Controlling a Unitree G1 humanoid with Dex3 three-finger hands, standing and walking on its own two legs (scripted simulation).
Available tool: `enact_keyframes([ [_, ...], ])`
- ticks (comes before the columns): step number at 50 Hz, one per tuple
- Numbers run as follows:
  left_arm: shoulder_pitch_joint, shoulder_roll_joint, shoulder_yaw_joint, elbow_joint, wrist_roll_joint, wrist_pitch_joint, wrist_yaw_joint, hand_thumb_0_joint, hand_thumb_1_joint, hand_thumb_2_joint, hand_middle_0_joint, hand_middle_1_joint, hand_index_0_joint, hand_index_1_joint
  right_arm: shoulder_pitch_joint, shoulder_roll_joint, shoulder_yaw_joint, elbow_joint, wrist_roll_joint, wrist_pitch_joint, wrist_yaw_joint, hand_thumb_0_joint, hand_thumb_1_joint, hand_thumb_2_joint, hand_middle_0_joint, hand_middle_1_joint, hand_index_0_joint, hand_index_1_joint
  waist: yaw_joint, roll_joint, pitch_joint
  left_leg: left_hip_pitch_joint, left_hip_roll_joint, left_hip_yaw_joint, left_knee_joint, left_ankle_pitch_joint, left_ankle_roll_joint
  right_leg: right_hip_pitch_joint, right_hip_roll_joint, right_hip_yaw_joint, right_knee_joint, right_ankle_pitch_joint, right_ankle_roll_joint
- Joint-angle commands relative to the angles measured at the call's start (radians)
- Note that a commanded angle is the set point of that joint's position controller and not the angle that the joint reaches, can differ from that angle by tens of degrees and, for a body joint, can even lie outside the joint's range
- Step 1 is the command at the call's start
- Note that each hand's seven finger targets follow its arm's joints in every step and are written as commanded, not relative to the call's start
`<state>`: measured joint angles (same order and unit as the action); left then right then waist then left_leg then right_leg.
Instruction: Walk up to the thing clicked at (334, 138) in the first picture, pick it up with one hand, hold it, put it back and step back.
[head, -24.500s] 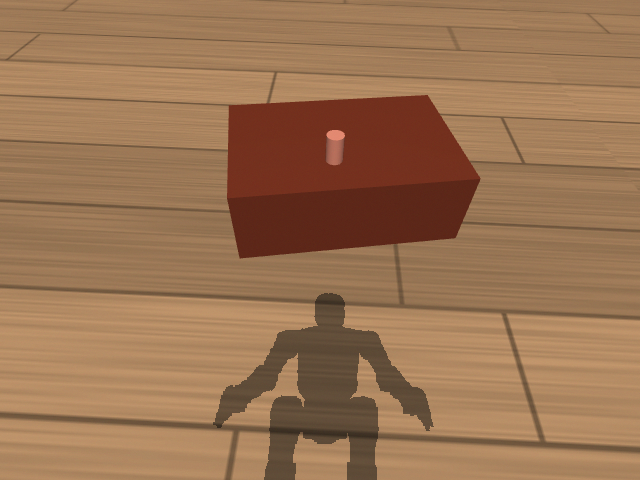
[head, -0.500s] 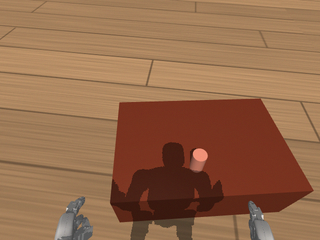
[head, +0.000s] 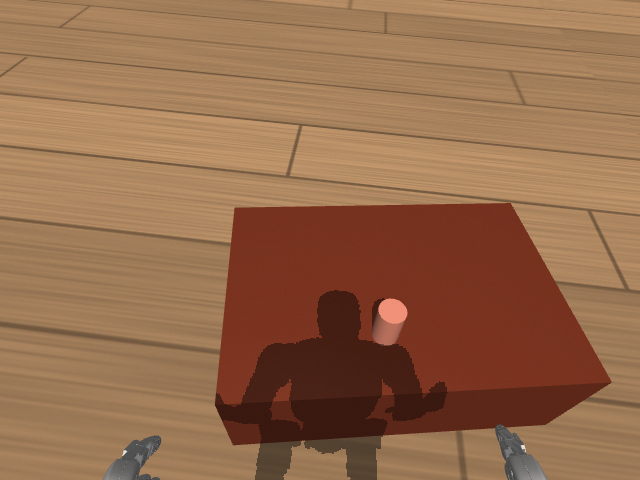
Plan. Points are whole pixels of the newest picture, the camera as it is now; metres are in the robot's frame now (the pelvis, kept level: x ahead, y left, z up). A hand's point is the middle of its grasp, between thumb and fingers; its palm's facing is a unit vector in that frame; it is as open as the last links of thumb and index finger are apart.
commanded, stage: home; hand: right
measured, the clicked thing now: (388, 322) +0.54 -0.17 -0.36
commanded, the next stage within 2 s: stand in 1.26 s
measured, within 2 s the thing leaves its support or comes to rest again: neither
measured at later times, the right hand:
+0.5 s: hand out of the picture +0.05 -0.24 -0.11, palm faces +0.02 +0.91 -0.41, open 17.4 cm
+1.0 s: hand out of the picture +0.05 -0.23 -0.12, palm faces +0.00 +0.93 -0.37, open 17.5 cm
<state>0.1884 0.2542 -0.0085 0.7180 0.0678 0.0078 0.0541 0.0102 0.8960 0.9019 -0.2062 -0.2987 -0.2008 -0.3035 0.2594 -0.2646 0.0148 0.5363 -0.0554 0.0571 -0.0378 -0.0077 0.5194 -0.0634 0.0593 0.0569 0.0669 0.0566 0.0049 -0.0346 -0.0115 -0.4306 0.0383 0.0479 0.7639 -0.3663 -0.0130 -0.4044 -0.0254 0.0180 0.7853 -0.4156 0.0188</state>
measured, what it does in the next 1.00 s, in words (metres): stands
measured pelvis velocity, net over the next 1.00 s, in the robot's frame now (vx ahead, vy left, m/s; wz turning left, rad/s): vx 0.00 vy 0.02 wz -0.01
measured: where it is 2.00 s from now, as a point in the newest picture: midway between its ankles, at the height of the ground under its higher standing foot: outside the picture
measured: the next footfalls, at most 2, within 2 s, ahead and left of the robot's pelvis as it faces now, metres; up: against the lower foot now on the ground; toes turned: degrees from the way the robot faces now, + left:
none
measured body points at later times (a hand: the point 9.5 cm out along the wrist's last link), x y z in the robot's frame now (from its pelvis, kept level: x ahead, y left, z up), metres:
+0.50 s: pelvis +0.00 +0.01 +0.03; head -0.01 +0.04 +0.48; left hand +0.07 +0.28 -0.12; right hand +0.05 -0.29 -0.08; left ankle +0.02 +0.13 -0.71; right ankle +0.00 -0.13 -0.71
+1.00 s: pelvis +0.00 +0.02 +0.04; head +0.00 +0.04 +0.49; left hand +0.04 +0.30 -0.12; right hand +0.05 -0.28 -0.09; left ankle +0.02 +0.13 -0.71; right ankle +0.00 -0.13 -0.71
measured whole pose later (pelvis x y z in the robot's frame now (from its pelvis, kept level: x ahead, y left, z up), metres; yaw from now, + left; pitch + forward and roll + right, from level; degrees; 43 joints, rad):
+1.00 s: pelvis +0.00 +0.02 +0.04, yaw -1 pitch -3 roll +0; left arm 0.20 0.32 0.00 1.12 0.03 0.02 0.02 0.00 0.90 0.90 -0.20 -0.30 -0.20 -0.30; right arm 0.15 -0.30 0.00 1.13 -0.02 0.00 -0.03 0.00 0.55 -0.04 0.05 0.05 0.06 0.05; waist 0.01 -0.04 0.04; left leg -0.16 0.03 0.07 0.39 -0.19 0.01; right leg -0.11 -0.03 0.02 0.35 -0.19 0.04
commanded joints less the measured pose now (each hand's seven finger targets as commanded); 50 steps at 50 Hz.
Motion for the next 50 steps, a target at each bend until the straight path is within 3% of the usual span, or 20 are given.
enact_keyframes([
  [1, -0.054, 0.175, 0.074, -0.047, -0.012, -0.025, -0.021, 0.0, 0.897, 0.901, -0.201, -0.299, -0.2, -0.3, -0.048, -0.196, -0.083, 0.041, 0.003, -0.073, 0.002, 0.0, 0.532, -0.063, 0.054, 0.055, 0.054, 0.055, -0.005, 0.028, -0.09, 0.136, 0.065, -0.072, -0.219, 0.139, 0.038, 0.102, -0.032, 0.062, -0.243, 0.197, -0.031],
  [3, -0.043, 0.164, 0.07, -0.003, -0.013, -0.021, -0.028, 0.0, 0.897, 0.901, -0.201, -0.298, -0.2, -0.299, -0.075, -0.189, -0.075, 0.105, 0.002, -0.074, 0.003, 0.0, 0.525, -0.068, 0.055, 0.057, 0.055, 0.057, -0.003, 0.001, -0.038, 0.127, 0.061, -0.068, -0.26, 0.1, 0.031, 0.109, -0.032, 0.067, -0.309, 0.161, -0.029],
  [6, -0.023, 0.176, 0.072, 0.05, -0.015, -0.016, -0.028, 0.0, 0.897, 0.901, -0.201, -0.299, -0.2, -0.3, -0.076, -0.2, -0.078, 0.192, 0.007, -0.078, 0.0, 0.0, 0.548, -0.055, 0.053, 0.053, 0.053, 0.053, -0.001, 0.002, -0.037, 0.195, 0.058, -0.059, -0.275, 0.202, 0.025, 0.144, -0.044, 0.074, -0.357, 0.241, -0.033],
  [8, -0.031, 0.185, 0.073, 0.08, -0.022, -0.016, -0.025, 0.0, 0.897, 0.901, -0.201, -0.299, -0.2, -0.3, -0.049, -0.202, -0.075, 0.246, 0.01, -0.083, -0.004, 0.0, 0.559, -0.048, 0.051, 0.051, 0.051, 0.051, -0.016, 0.006, -0.049, 0.233, 0.062, -0.049, -0.286, 0.307, 0.025, 0.201, -0.052, 0.08, -0.367, 0.368, -0.029],
  [9, -0.024, 0.185, 0.074, 0.094, -0.026, -0.013, -0.024, 0.0, 0.897, 0.902, -0.201, -0.299, -0.2, -0.3, -0.052, -0.21, -0.077, 0.272, 0.011, -0.084, -0.007, 0.0, 0.553, -0.051, 0.052, 0.052, 0.052, 0.052, -0.01, 0.017, -0.039, 0.231, 0.065, -0.05, -0.308, 0.286, 0.023, 0.208, -0.049, 0.074, -0.381, 0.339, -0.025],
  [11, -0.008, 0.189, 0.072, 0.132, -0.03, -0.009, -0.022, 0.0, 0.897, 0.902, -0.201, -0.299, -0.2, -0.3, -0.066, -0.215, -0.074, 0.312, 0.013, -0.085, -0.01, 0.0, 0.578, -0.037, 0.049, 0.048, 0.049, 0.048, -0.004, 0.01, -0.042, 0.271, 0.072, -0.054, -0.315, 0.372, 0.023, 0.238, -0.055, 0.073, -0.392, 0.43, -0.025],
  [13, -0.01, 0.2, 0.072, 0.158, -0.031, -0.006, -0.021, 0.0, 0.897, 0.901, -0.201, -0.299, -0.2, -0.3, -0.068, -0.226, -0.074, 0.352, 0.016, -0.082, -0.013, 0.0, 0.57, -0.042, 0.05, 0.049, 0.05, 0.049, -0.006, 0.019, -0.035, 0.273, 0.074, -0.05, -0.335, 0.367, 0.02, 0.269, -0.059, 0.074, -0.415, 0.438, -0.02],
  [19, -0.02, 0.215, 0.065, 0.228, -0.031, 0.005, -0.023, 0.0, 0.897, 0.902, -0.201, -0.3, -0.2, -0.3, -0.086, -0.246, -0.068, 0.435, 0.021, -0.076, -0.015, 0.0, 0.571, -0.04, 0.05, 0.049, 0.05, 0.049, -0.009, 0.039, 0.032, 0.262, 0.083, -0.066, -0.422, 0.233, 0.014, 0.265, -0.054, 0.071, -0.48, 0.284, -0.015],
  [21, -0.012, 0.217, 0.063, 0.247, -0.031, 0.004, -0.022, 0.0, 0.897, 0.902, -0.201, -0.3, -0.2, -0.301, -0.096, -0.252, -0.069, 0.454, 0.022, -0.077, -0.015, 0.0, 0.556, -0.049, 0.051, 0.051, 0.051, 0.051, -0.003, 0.04, 0.024, 0.292, 0.085, -0.067, -0.423, 0.255, 0.018, 0.264, -0.059, 0.074, -0.491, 0.305, -0.016],
  [24, -0.031, 0.222, 0.062, 0.266, -0.034, 0.006, -0.027, 0.0, 0.897, 0.902, -0.201, -0.301, -0.2, -0.301, -0.091, -0.253, -0.066, 0.481, 0.021, -0.077, -0.014, 0.0, 0.577, -0.036, 0.049, 0.047, 0.049, 0.047, -0.008, 0.052, 0.041, 0.272, 0.086, -0.075, -0.456, 0.199, 0.019, 0.276, -0.057, 0.071, -0.49, 0.284, -0.017],
  [29, -0.021, 0.222, 0.058, 0.3, -0.032, 0.011, -0.032, 0.0, 0.897, 0.902, -0.201, -0.301, -0.2, -0.301, -0.107, -0.261, -0.065, 0.499, 0.021, -0.073, -0.012, 0.0, 0.573, -0.039, 0.05, 0.048, 0.05, 0.048, -0.001, 0.061, 0.063, 0.232, 0.1, -0.11, -0.517, 0.041, 0.026, 0.255, -0.042, 0.052, -0.478, 0.226, -0.012],
  [30, -0.005, 0.213, 0.054, 0.308, -0.031, 0.008, -0.032, 0.0, 0.897, 0.902, -0.201, -0.301, -0.2, -0.302, -0.128, -0.263, -0.065, 0.498, 0.022, -0.075, -0.011, 0.0, 0.579, -0.035, 0.049, 0.047, 0.049, 0.047, 0.008, 0.05, 0.058, 0.252, 0.102, -0.111, -0.507, 0.067, 0.029, 0.249, -0.048, 0.055, -0.483, 0.233, -0.015],
  [32, -0.017, 0.221, 0.052, 0.317, -0.031, 0.006, -0.033, 0.0, 0.897, 0.902, -0.201, -0.301, -0.2, -0.301, -0.109, -0.253, -0.063, 0.51, 0.023, -0.073, -0.009, 0.0, 0.577, -0.037, 0.049, 0.047, 0.049, 0.047, -0.005, 0.022, 0.078, 0.233, 0.09, -0.101, -0.505, 0.055, 0.023, 0.235, -0.046, 0.059, -0.495, 0.188, -0.013],
  [34, -0.019, 0.217, 0.049, 0.318, -0.035, 0.005, -0.036, 0.0, 0.897, 0.902, -0.201, -0.301, -0.2, -0.301, -0.109, -0.265, -0.065, 0.517, 0.023, -0.075, -0.008, 0.0, 0.582, -0.034, 0.049, 0.047, 0.049, 0.047, -0.005, 0.067, 0.071, 0.234, 0.092, -0.107, -0.513, 0.027, 0.024, 0.229, -0.048, 0.061, -0.491, 0.2, -0.013],
  [39, -0.02, 0.233, 0.048, 0.33, -0.034, -0.003, -0.032, 0.0, 0.897, 0.902, -0.201, -0.301, -0.2, -0.301, -0.122, -0.258, -0.064, 0.525, 0.03, -0.077, -0.003, 0.0, 0.585, -0.032, 0.048, 0.046, 0.048, 0.046, -0.009, 0.021, 0.029, 0.3, 0.088, -0.09, -0.47, 0.137, 0.028, 0.234, -0.067, 0.076, -0.504, 0.241, -0.018],
  [41, -0.023, 0.234, 0.044, 0.334, -0.034, -0.005, -0.032, 0.0, 0.897, 0.902, -0.201, -0.301, -0.2, -0.302, -0.124, -0.249, -0.057, 0.532, 0.03, -0.072, 0.0, 0.0, 0.554, -0.05, 0.051, 0.051, 0.051, 0.051, -0.009, 0.012, 0.058, 0.265, 0.081, -0.09, -0.475, 0.117, 0.024, 0.229, -0.064, 0.069, -0.513, 0.204, -0.013],
  [43, -0.022, 0.236, 0.042, 0.339, -0.037, -0.007, -0.03, 0.0, 0.897, 0.902, -0.201, -0.301, -0.2, -0.302, -0.129, -0.248, -0.056, 0.532, 0.031, -0.074, 0.001, 0.0, 0.569, -0.041, 0.05, 0.049, 0.05, 0.049, -0.01, 0.009, 0.041, 0.295, 0.085, -0.086, -0.463, 0.173, 0.026, 0.237, -0.071, 0.072, -0.51, 0.246, -0.014],
  [45, -0.021, 0.234, 0.041, 0.344, -0.037, -0.005, -0.03, 0.0, 0.897, 0.902, -0.201, -0.301, -0.2, -0.302, -0.133, -0.261, -0.058, 0.536, 0.033, -0.072, 0.001, 0.0, 0.562, -0.045, 0.051, 0.05, 0.051, 0.05, -0.007, 0.025, 0.05, 0.274, 0.084, -0.093, -0.477, 0.123, 0.028, 0.236, -0.065, 0.066, -0.511, 0.225, -0.013],
  [48, -0.021, 0.245, 0.041, 0.349, -0.039, -0.009, -0.029, 0.0, 0.897, 0.902, -0.201, -0.301, -0.2, -0.301, -0.134, -0.244, -0.052, 0.537, 0.034, -0.075, 0.003, 0.0, 0.568, -0.042, 0.05, 0.049, 0.05, 0.049, -0.01, 0.013, 0.036, 0.317, 0.088, -0.086, -0.463, 0.207, 0.027, 0.235, -0.074, 0.069, -0.505, 0.28, -0.016],
  [50, -0.023, 0.245, 0.04, 0.351, -0.04, -0.008, -0.03, 0.0, 0.897, 0.902, -0.201, -0.301, -0.2, -0.301, -0.135, -0.253, -0.052, 0.542, 0.035, -0.074, 0.003, 0.0, 0.567, -0.042, 0.05, 0.049, 0.05, 0.049, -0.009, 0.027, 0.051, 0.299, 0.084, -0.087, -0.471, 0.18, 0.025, 0.238, -0.074, 0.069, -0.507, 0.26, -0.015],
])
